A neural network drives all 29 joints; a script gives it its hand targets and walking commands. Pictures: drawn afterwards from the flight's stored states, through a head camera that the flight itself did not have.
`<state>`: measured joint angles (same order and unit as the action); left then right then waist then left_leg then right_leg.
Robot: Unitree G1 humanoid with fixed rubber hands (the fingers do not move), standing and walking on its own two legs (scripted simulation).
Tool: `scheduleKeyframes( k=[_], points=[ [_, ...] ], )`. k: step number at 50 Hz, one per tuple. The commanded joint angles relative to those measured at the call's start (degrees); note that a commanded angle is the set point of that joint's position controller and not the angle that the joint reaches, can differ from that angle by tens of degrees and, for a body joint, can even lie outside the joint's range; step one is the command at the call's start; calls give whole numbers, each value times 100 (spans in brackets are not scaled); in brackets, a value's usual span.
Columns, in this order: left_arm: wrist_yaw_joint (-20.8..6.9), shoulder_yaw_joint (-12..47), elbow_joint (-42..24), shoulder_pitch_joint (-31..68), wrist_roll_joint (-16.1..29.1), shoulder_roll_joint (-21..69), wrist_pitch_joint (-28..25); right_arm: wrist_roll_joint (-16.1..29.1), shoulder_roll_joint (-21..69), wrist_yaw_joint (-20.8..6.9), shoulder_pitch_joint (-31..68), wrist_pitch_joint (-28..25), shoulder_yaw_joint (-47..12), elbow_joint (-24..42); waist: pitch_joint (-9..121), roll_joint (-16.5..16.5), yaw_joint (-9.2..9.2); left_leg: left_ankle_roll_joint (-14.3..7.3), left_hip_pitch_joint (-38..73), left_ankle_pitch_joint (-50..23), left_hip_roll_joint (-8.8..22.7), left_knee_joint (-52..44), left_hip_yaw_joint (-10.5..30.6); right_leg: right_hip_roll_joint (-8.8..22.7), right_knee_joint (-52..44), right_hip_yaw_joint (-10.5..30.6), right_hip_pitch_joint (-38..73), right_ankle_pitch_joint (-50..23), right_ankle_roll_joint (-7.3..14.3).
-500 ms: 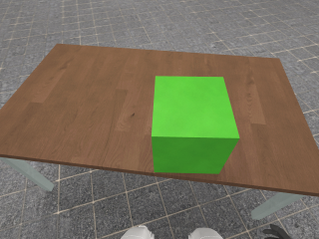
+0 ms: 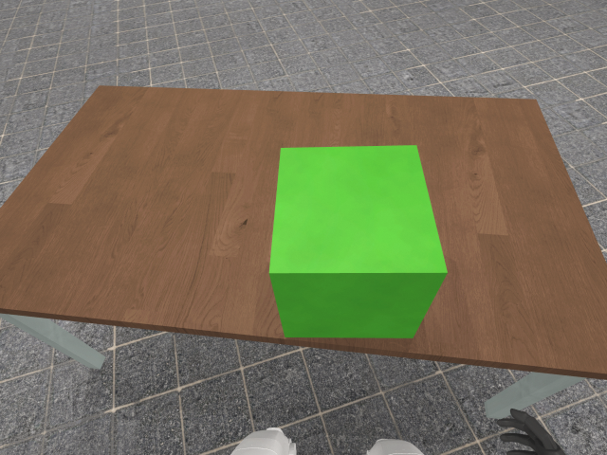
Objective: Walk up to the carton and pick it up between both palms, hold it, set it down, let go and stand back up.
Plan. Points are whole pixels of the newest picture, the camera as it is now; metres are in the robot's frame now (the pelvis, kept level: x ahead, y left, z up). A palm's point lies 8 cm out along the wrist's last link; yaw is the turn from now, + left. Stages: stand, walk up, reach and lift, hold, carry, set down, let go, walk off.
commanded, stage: walk up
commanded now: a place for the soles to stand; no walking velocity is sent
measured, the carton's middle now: (348, 245) +0.44 -0.05 -0.06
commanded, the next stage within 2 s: reach and lift in 0.76 s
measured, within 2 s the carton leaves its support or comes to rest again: neither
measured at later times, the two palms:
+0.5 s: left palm out of the picture +0.05 +0.31 -0.09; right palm out of the picture +0.12 -0.29 -0.10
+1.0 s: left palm (132, 448) +0.14 +0.26 -0.10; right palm (537, 449) +0.14 -0.28 -0.12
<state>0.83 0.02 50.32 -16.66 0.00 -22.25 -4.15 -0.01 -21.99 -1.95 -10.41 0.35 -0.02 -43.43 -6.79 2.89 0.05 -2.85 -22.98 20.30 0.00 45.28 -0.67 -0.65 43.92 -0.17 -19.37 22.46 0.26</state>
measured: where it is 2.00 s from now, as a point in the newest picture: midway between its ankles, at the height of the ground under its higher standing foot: outside the picture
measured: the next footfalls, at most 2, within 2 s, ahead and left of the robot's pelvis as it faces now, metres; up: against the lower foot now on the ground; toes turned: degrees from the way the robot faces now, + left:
none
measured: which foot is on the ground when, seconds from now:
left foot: down 0.00-1.00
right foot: down 0.00-1.00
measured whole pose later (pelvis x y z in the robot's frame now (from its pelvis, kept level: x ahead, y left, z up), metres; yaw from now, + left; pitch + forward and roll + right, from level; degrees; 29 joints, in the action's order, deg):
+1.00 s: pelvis -0.01 +0.00 -0.02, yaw +0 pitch -4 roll -1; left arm 2.4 0.0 31.5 -5.5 0.0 -16.6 19.9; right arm 0.0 -20.1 -4.2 -0.9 -10.7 2.1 -54.9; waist -9.5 2.1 0.0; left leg -1.4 -25.2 22.9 0.2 52.1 -0.7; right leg -0.7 51.2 -0.2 -21.7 25.4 -0.2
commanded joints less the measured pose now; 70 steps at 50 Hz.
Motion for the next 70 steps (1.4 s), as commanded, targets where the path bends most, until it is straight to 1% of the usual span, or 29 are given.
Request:
scheduleKeyframes(
  k=[1, 3, 4, 5, 6, 8, 10, 12, 14, 15, 18, 20, 22, 24, 26, 29, 31, 33, 35, 36, 38, 39, 40, 41, 44, 45, 49, 56, 70],
  points=[
    [150, -442, -301, 139, -52, -1709, -193, -78, -1210, 107, 16, -209, 567, -55, 1207, -473, -216, -69, 959, -617, 359, -764, 422, 1194, -1006, 1841, -41, -2437, 976],
    [132, -355, -355, 342, -13, -1412, -136, -108, -1432, 116, -98, -257, 626, -118, 1313, -85, -280, -397, 1618, -785, 821, -1347, 1143, 531, -451, 982, -678, -1686, 492],
    [124, -314, -310, 235, 16, -1252, -98, -127, -1514, 126, -12, -261, 629, -90, 1293, 134, -207, -736, 1544, -531, 1216, -1683, 1663, 153, 34, 544, -706, -1074, 295],
    [135, -339, -245, 54, 18, -1277, -74, -100, -1515, 126, 104, -252, 611, -67, 1182, 147, -91, -992, 1285, -434, 1542, -1788, 1864, 49, 158, 195, -563, -419, 223],
    [141, -350, -155, -180, 12, -1280, -89, -87, -1502, 119, 297, -230, 588, -47, 1147, 157, 44, -1018, 1061, -474, 1585, -1719, 1860, 91, -18, 160, -323, -184, 229],
    [115, -391, -115, -381, -51, -1365, -142, -82, -1407, 104, 486, -189, 555, 34, 1193, 27, 117, -631, 601, -300, 1169, -1422, 1356, 229, -681, 582, 186, -487, 378],
    [110, -443, -137, -278, -115, -1639, -212, -47, -1258, 92, 574, -147, 512, 69, 1039, -391, 70, -119, 279, -224, 471, -697, 678, 823, -1404, 1732, 178, -797, 750],
    [114, -481, -207, -28, -109, -1813, -206, -85, -1136, 94, 454, -146, 481, 7, 914, -544, -75, 45, 270, 330, 173, -465, 304, 1360, -1624, 2384, 17, -1062, 1097],
    [108, -452, -278, 231, -104, -1712, -174, -109, -1219, 91, 238, -193, 521, -78, 1009, -570, -199, -18, 773, 228, 290, -907, 395, 1217, -1390, 2035, -193, -1301, 989],
    [169, -433, -264, 221, -68, -1700, -151, -174, -1332, 79, 208, -158, 585, -68, 950, -304, -239, -88, 1137, -547, 474, -963, 625, 1092, -1145, 1714, -624, -1884, 787],
    [196, -372, -246, 107, 26, -1424, -107, -160, -1493, 72, 241, -137, 640, -30, 1343, 28, -102, -628, 1282, -1473, 992, -1332, 1251, 303, -270, 635, -269, -1439, 320],
    [218, -401, -178, -200, 33, -1422, -84, -132, -1453, 71, 452, -89, 618, 48, 1254, 124, 44, -751, 834, -1344, 1080, -1290, 1173, 219, -178, 447, 48, -1070, 323],
    [219, -444, -178, -326, -38, -1565, -97, -143, -1385, 79, 505, -47, 620, 104, 1080, 3, 65, -494, 526, -994, 811, -1010, 934, 477, -633, 942, 20, -1016, 517],
    [223, -484, -181, -257, -99, -1788, -126, -103, -1252, 64, 561, -9, 604, 126, 1000, -493, -5, -172, 481, -522, 413, -492, 553, 1018, -1288, 1869, -159, -1050, 867],
    [227, -508, -225, -17, -102, -1867, -127, -143, -1164, 53, 379, 0, 576, 43, 879, -569, -121, -29, 552, 29, 215, -416, 377, 1360, -1507, 2268, -325, -1019, 1093],
    [216, -445, -296, 197, -93, -1645, -98, -196, -1312, 44, 188, -65, 633, -21, 876, -257, -248, -176, 1230, 42, 516, -1200, 775, 955, -1134, 1597, -894, -1073, 760],
    [195, -378, -292, 182, -14, -1344, -45, -196, -1492, 35, 149, -101, 668, -35, 976, 223, -201, -699, 1216, 284, 1090, -1983, 1644, 190, -208, 551, -835, -489, 331],
    [196, -422, -195, -196, 18, -1328, -17, -210, -1512, 45, 342, -88, 670, 59, 892, 411, -2, -1046, 840, -6, 1502, -2060, 1847, 21, 185, 9, -476, 287, 214],
    [189, -463, -116, -535, -43, -1400, -74, -168, -1447, 49, 500, -52, 642, 131, 988, 229, 125, -851, 535, -338, 1331, -1681, 1481, 128, -423, 172, 101, -43, 303],
    [188, -471, -122, -603, -67, -1493, -110, -165, -1391, 51, 474, -35, 614, 143, 1095, 127, 140, -595, 426, -535, 1008, -1295, 1162, 301, -779, 596, 275, -553, 405],
    [210, -540, -142, -472, -135, -1817, -166, -106, -1217, 61, 615, -2, 588, 196, 924, -475, 84, -49, 169, -590, 326, -238, 477, 1103, -1494, 2058, 123, -1224, 899],
    [251, -279, -2035, 1538, 131, -930, 1128, -881, -113, 14, 2303, -1103, 1303, -1405, 490, -73, -305, 620, -775, 1386, 484, -719, -184, -44, -184, -438, -867, 1059, 151],
    [365, -221, -2288, 3179, 8, -723, 1743, -872, -580, -199, 1972, -1230, 1375, -1302, 134, -138, -490, 351, -1028, 1694, 675, -693, -113, -113, 229, -577, -703, 960, 297],
    [354, -290, -2254, 2950, -140, -641, 2044, -860, -768, -244, 1814, -1265, 1386, -1434, 213, -78, -552, 286, -1022, 1546, 697, -542, -203, -72, 332, -586, -486, 715, 361],
    [290, -621, -2907, 2677, -113, -841, 2328, -749, -783, -203, 1439, -1307, 1580, -1105, 789, -616, -582, 424, 207, 664, 507, -242, -367, 134, -156, -410, -1136, 455, 330],
    [297, -621, -3033, 2509, -125, -838, 2397, -646, -829, -197, 1305, -1304, 1619, -908, 888, -743, -546, 457, 551, 488, 512, -303, -328, 99, -249, -455, -1230, 120, 290],
    [284, -678, -3101, 1641, -401, -601, 2478, -302, -964, -214, 928, -1426, 1429, -538, 1228, -488, -199, 531, 1173, -527, 493, -610, -103, -37, -553, -495, -591, -1119, 271],
    [332, -718, -3459, 1389, -407, -285, 2228, 17, -781, -165, 873, -1739, 1205, 196, 1705, -466, 103, 512, 1426, -1358, 163, -748, -101, -155, -895, -243, 57, -1933, 155],
    [256, -655, -3111, 1281, 191, -315, 1175, 218, 224, 74, 235, -2140, 857, 1270, 1605, -659, 252, 306, 1483, -877, -130, -1342, -375, -21, -1593, 239, 302, -1314, 45]
  ],
)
